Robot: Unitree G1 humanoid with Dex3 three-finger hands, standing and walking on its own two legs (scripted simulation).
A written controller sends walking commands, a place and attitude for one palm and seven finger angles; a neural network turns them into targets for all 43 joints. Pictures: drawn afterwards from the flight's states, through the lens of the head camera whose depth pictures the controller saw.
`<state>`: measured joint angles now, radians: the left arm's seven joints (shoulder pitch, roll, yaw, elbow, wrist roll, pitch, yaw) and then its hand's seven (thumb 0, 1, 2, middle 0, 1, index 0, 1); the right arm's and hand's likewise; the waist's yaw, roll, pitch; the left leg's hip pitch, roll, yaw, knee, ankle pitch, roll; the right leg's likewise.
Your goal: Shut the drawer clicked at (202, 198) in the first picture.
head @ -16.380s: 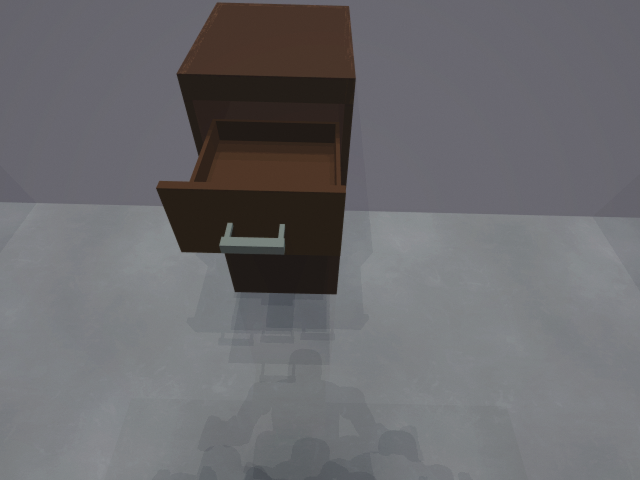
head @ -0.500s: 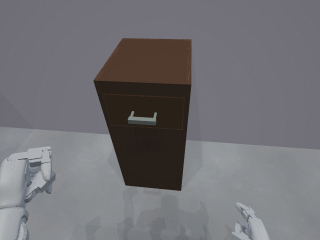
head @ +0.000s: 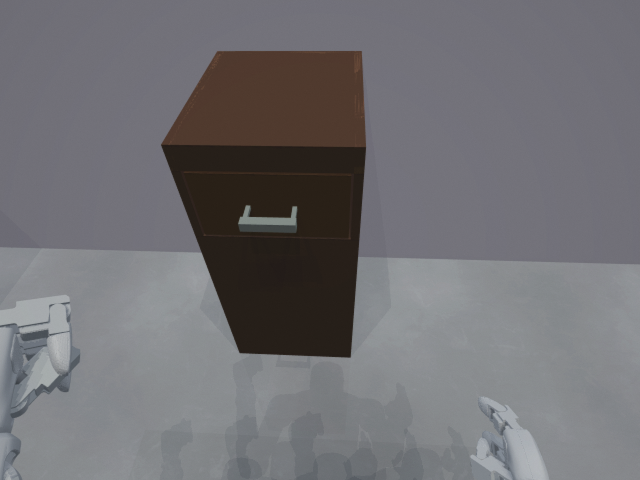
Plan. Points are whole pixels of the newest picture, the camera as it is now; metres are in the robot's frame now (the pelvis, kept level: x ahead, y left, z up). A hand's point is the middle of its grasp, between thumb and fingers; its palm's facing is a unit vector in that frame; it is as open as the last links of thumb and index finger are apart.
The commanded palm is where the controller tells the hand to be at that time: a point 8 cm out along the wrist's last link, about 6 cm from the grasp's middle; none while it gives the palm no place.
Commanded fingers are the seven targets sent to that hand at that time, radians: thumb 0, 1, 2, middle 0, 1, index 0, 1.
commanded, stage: step back with the hand held close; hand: left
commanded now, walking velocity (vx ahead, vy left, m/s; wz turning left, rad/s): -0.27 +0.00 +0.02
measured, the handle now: (269, 217) +0.62 +0.16 -0.08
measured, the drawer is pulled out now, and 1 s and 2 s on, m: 0.00 0.00 0.00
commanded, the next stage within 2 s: stop stepping back and stand still in 1.20 s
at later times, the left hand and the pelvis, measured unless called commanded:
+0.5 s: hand (25, 425) +0.13 +0.25 +0.15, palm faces +0.35 -0.81 -0.48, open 3.2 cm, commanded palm +0.07 +0.30 +0.17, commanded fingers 0.00 0.90 0.90 -1.40 -1.60 -1.40 -1.60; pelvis -0.06 +0.01 -0.01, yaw +0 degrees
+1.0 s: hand out of the picture +0.07 +0.27 +0.16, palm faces +0.38 -0.79 -0.48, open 3.2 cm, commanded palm +0.00 +0.31 +0.17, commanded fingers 0.00 0.90 0.90 -1.40 -1.60 -1.40 -1.60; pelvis -0.12 +0.02 -0.02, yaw +3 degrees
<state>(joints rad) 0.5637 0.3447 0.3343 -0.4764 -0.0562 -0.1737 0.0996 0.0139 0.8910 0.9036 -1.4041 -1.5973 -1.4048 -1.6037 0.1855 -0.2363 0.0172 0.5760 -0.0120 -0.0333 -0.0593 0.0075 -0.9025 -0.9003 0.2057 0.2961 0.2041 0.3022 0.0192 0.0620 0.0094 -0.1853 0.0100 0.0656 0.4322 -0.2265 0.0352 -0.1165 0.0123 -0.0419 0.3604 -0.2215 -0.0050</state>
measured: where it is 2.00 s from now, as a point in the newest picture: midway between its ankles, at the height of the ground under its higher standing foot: outside the picture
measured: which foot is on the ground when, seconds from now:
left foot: down 0.00-1.00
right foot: down 0.00-0.92, up 0.94-1.00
